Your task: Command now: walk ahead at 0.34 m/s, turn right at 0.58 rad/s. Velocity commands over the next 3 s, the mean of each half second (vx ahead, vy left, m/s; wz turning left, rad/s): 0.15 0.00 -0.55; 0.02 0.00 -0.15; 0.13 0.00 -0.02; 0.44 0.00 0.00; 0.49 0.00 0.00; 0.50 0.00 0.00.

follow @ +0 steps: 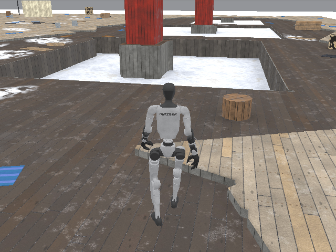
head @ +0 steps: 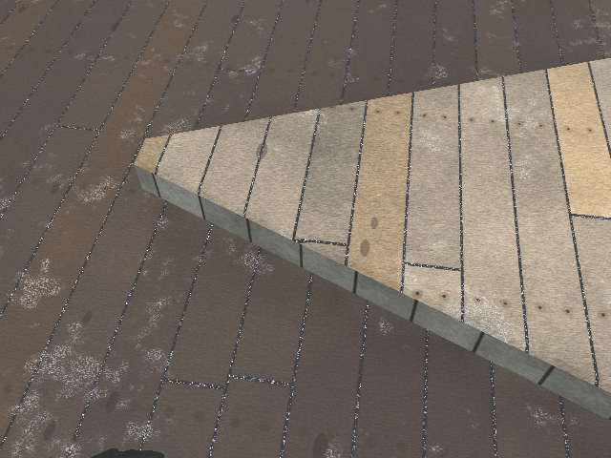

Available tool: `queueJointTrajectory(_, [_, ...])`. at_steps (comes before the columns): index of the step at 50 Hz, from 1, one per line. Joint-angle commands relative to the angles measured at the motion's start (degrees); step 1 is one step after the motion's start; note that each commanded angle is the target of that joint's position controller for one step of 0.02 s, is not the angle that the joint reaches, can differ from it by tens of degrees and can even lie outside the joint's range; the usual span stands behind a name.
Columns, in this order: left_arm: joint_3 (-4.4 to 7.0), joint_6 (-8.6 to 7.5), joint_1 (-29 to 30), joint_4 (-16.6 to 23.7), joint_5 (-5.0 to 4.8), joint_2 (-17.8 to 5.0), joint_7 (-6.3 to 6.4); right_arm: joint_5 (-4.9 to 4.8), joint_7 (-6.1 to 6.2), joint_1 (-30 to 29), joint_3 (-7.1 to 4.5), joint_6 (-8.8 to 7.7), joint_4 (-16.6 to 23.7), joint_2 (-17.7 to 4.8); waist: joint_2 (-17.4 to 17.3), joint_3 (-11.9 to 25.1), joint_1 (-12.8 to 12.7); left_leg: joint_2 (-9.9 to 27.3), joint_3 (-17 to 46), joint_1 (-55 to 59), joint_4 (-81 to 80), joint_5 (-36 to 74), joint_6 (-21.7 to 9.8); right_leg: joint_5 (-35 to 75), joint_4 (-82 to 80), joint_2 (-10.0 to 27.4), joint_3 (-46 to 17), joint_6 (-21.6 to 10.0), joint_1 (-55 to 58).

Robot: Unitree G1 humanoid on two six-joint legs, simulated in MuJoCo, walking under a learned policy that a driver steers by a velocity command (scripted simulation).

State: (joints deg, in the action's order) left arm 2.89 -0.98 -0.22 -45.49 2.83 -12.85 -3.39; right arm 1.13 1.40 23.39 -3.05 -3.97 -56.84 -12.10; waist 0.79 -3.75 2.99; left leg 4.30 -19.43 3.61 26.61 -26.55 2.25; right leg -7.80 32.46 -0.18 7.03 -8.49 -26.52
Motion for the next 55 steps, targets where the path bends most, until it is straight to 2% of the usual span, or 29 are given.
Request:
queueJointTrajectory(1, [4.53,-1.56,-20.64,-3.06,0.97,-13.79,2.27,-1.12,-0.16,1.38,-1.21,0.44,6.02,-6.12,6.42,16.72,-8.44,4.73,3.28,-24.94,42.48,15.84,-2.11,16.57,-3.65,11.58,-18.83,-7.84,37.19])
queueJointTrajectory(2, [5.68,-0.70,-20.96,-1.12,-1.08,-18.99,2.63,-1.46,-0.50,1.01,-1.54,0.40,9.26,-7.12,10.94,23.65,-7.81,-5.62,12.28,-38.29,58.12,-10.70,0.46,38.64,-7.91,23.62,-43.76,-17.32,45.00])
queueJointTrajectory(3, [5.29,-0.03,-20.53,-1.24,-2.25,-16.96,3.19,-0.90,-0.41,-4.39,-1.72,0.58,9.47,-8.39,0.46,19.72,-8.14,-1.30,19.52,-41.24,57.46,-4.64,0.06,45.88,-7.91,20.94,-33.40,-15.30,41.37])
queueJointTrajectory(4, [4.55,0.00,-16.77,-1.11,-2.77,-13.97,3.56,-1.37,-0.35,-6.15,-1.07,0.20,9.99,-6.68,0.67,12.75,-6.71,0.09,19.55,-41.31,53.90,0.43,-0.27,47.42,-8.59,18.67,-26.70,-13.49,33.68])
queueJointTrajectory(5, [3.75,0.04,-13.41,-0.73,-2.94,-10.81,3.74,-0.71,-0.15,-6.12,-1.09,0.33,9.10,-6.50,-1.60,8.04,-4.39,1.71,20.08,-39.58,48.62,2.80,-0.41,43.68,-10.39,14.60,-22.54,-10.03,27.20])
queueJointTrajectory(6, [3.15,0.14,-11.27,-0.36,-3.48,-9.01,3.99,0.59,-0.15,-5.71,-1.29,1.22,9.34,-7.04,-0.80,6.37,-2.58,2.13,20.38,-37.25,45.37,3.87,-0.04,41.03,-11.83,12.06,-20.48,-8.50,22.47])
queueJointTrajectory(7, [2.68,0.00,-10.58,-0.06,-3.41,-7.93,3.95,1.40,-0.25,-4.32,-1.37,2.32,8.96,-7.01,-0.40,6.77,-1.53,2.15,20.51,-34.27,43.54,4.73,0.30,42.37,-12.26,10.63,-18.98,-7.35,19.85])
queueJointTrajectory(10, [3.24,-0.85,-12.32,-0.10,-2.65,-10.59,3.49,0.96,-0.41,-4.38,-1.14,4.28,9.89,-5.97,-0.11,9.44,-0.78,0.65,20.17,-32.78,39.63,6.69,1.15,44.14,-12.35,9.04,-18.47,-6.98,17.56])
queueJointTrajectory(16, [3.49,0.29,-16.43,0.25,-2.61,-11.59,4.00,0.66,-0.02,-13.05,-1.28,5.65,13.34,-7.91,2.90,8.08,-3.69,-0.21,21.91,-38.40,32.27,11.33,1.46,28.65,-13.68,8.19,-24.23,-4.34,19.36])
queueJointTrajectory(20, [3.56,0.98,-18.24,0.48,-2.25,-11.78,4.41,0.26,0.29,-16.27,-1.10,5.86,14.71,-8.28,3.48,6.67,-4.82,-1.25,23.29,-40.25,27.66,10.61,1.18,23.28,-13.22,8.88,-28.27,-4.55,22.66])
queueJointTrajectory(26, [2.89,1.42,-18.92,0.08,-1.42,-11.19,4.47,-0.74,0.51,-16.59,-0.51,5.31,15.16,-8.12,4.35,6.20,-5.57,-3.63,22.12,-31.89,19.51,5.77,-1.09,33.65,-9.43,9.48,-29.05,-4.91,23.03])
queueJointTrajectory(29, [2.48,1.96,-16.82,-0.04,-1.55,-11.39,4.59,-1.31,0.79,-14.88,-0.25,5.01,14.91,-8.10,4.77,5.75,-4.79,-4.90,21.43,-24.40,10.44,4.52,-2.49,34.09,-7.71,9.06,-30.35,-3.61,21.63])
queueJointTrajectory(30, [2.28,2.14,-15.47,-0.07,-1.92,-11.35,4.71,-1.32,0.89,-13.13,-0.12,4.85,14.34,-7.74,4.42,5.44,-3.45,-5.21,21.00,-20.18,3.58,7.82,-2.92,31.49,-6.87,7.96,-30.32,-2.18,20.49])
queueJointTrajectory(31, [1.93,2.22,-13.85,0.10,-2.55,-10.96,4.91,-0.92,1.04,-10.83,0.02,4.43,13.53,-7.39,3.58,5.23,-1.69,-4.48,21.48,-13.79,-6.05,15.75,-3.48,25.37,-5.72,6.18,-30.07,0.24,17.64])
queueJointTrajectory(32, [1.14,1.88,-14.54,0.45,-2.70,-8.80,4.98,-0.10,1.50,-10.47,-0.16,3.85,13.48,-9.25,-0.70,6.07,-2.43,1.58,27.19,-7.40,-10.38,22.89,-4.69,15.13,-3.23,3.51,-28.14,3.28,13.43])
queueJointTrajectory(33, [0.10,1.56,-18.53,0.50,-2.19,-5.15,5.05,0.42,1.78,-12.09,0.14,3.49,14.87,-11.80,-11.20,7.95,-5.24,14.45,39.45,-2.08,-10.98,43.13,-7.73,-10.80,4.08,-2.42,-21.07,5.57,8.47])
queueJointTrajectory(34, [1.19,2.52,-18.36,-0.53,-2.50,-8.92,5.44,-0.34,1.24,-12.29,0.18,3.84,14.11,-12.58,-13.86,7.63,-4.15,18.57,43.40,-8.54,-8.18,53.51,-16.68,-26.84,8.45,-7.28,-15.00,6.22,8.73])
queueJointTrajectory(35, [1.56,2.96,-17.14,-1.39,-1.97,-10.54,5.45,-0.61,0.68,-11.95,0.56,3.56,13.79,-10.61,-9.09,6.14,-3.71,17.15,41.92,-9.99,-8.84,52.67,-18.26,-26.95,14.89,-5.93,-15.24,6.99,8.97])
queueJointTrajectory(36, [1.58,3.16,-15.86,-2.06,-2.14,-9.77,5.12,-0.79,0.39,-13.39,1.17,3.25,13.50,-9.15,-7.20,4.74,-4.11,13.72,37.59,-11.67,-9.23,48.97,-16.54,-24.13,16.48,-5.36,-15.64,7.71,9.33])
queueJointTrajectory(37, [1.47,3.36,-15.87,-2.80,-2.45,-9.03,4.79,-0.47,0.41,-15.09,1.41,3.36,13.54,-8.80,-6.97,4.35,-5.06,10.31,33.79,-12.26,-9.30,45.49,-14.06,-21.95,16.26,-4.89,-15.44,8.70,10.22])
queueJointTrajectory(39, [0.95,3.73,-15.72,-4.08,-2.26,-7.89,4.16,-0.29,0.68,-15.18,1.43,3.36,12.54,-9.50,-9.46,4.35,-5.09,7.12,30.16,-11.00,-8.69,45.95,-12.09,-19.40,12.95,-4.35,-13.79,10.07,11.12])
queueJointTrajectory(43, [-0.02,3.88,-12.82,-5.98,-2.86,-6.42,4.59,-0.28,0.30,-12.13,1.30,3.65,9.78,-10.24,-9.68,5.82,-2.84,6.31,30.13,-7.70,-6.79,44.57,-11.97,-16.58,0.95,-2.83,-10.15,10.60,14.23])
queueJointTrajectory(45, [-0.28,3.69,-13.20,-7.48,-3.02,-6.33,4.99,-0.33,0.22,-12.34,1.08,3.91,8.68,-10.69,-9.61,5.86,-3.39,5.79,30.62,-8.06,-5.92,41.88,-11.03,-10.44,-7.66,-2.46,-8.99,9.83,17.41])
queueJointTrajectory(46, [-0.50,3.40,-14.07,-8.47,-2.82,-6.21,5.17,-0.47,0.17,-12.81,0.97,4.04,8.24,-10.85,-8.81,5.77,-4.19,5.28,30.45,-9.73,-5.61,39.41,-9.62,-3.26,-13.91,-1.76,-9.08,9.36,20.91])
queueJointTrajectory(48, [-0.30,2.41,-13.06,-9.05,-1.55,-9.24,5.51,-0.67,-0.16,-11.93,1.14,3.65,7.89,-9.81,-5.18,6.73,-2.97,3.71,30.26,-15.39,-5.92,29.41,-6.15,5.67,-14.43,3.98,-15.56,8.09,27.67])
queueJointTrajectory(49, [-0.01,2.24,-11.03,-9.96,-2.12,-10.85,5.28,-1.03,-0.38,-10.63,1.14,3.75,7.40,-8.93,0.06,4.27,-0.73,0.12,27.02,-15.00,-8.28,22.39,-5.45,6.90,-11.46,4.84,-15.99,6.64,22.91])
queueJointTrajectory(50, [-0.59,1.93,-10.04,-10.28,-2.45,-8.55,4.89,-0.83,-0.22,-11.39,1.34,4.01,6.20,-8.65,1.24,3.33,-1.88,-0.61,26.00,-12.36,-8.48,18.73,-5.00,2.58,-12.73,4.80,-16.39,6.17,19.11])
queueJointTrajectory(51, [-1.06,1.60,-10.25,-10.87,-2.27,-7.25,4.79,-0.71,-0.07,-12.33,1.11,4.29,5.48,-9.20,0.62,1.60,-2.50,-0.51,26.12,-12.07,-7.61,18.60,-4.99,0.61,-14.08,4.48,-16.36,6.33,17.52])
queueJointTrajectory(55, [-1.48,0.91,-11.52,-13.64,-2.37,-7.77,5.49,-0.57,-0.26,-11.45,1.17,4.36,3.16,-8.59,2.00,1.72,-2.08,0.00,25.90,-10.56,-7.14,22.32,-4.79,1.98,-15.38,4.41,-16.47,6.30,17.33])
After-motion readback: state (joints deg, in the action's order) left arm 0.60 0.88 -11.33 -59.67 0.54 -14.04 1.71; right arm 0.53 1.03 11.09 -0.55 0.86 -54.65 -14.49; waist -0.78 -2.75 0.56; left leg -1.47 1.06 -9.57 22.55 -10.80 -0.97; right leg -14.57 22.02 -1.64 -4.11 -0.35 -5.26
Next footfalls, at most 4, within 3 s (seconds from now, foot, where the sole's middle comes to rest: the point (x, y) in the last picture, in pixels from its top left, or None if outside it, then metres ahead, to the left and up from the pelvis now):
0.64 left None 0.24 0.10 -0.76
0.96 right None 0.12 -0.10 -0.76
1.96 right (390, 411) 0.53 -0.17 -0.76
2.60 left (352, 209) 1.01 -0.13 -0.65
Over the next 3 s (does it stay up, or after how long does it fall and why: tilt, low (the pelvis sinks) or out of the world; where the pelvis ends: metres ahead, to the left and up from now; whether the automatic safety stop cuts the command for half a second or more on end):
stays up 1.00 -0.16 0.13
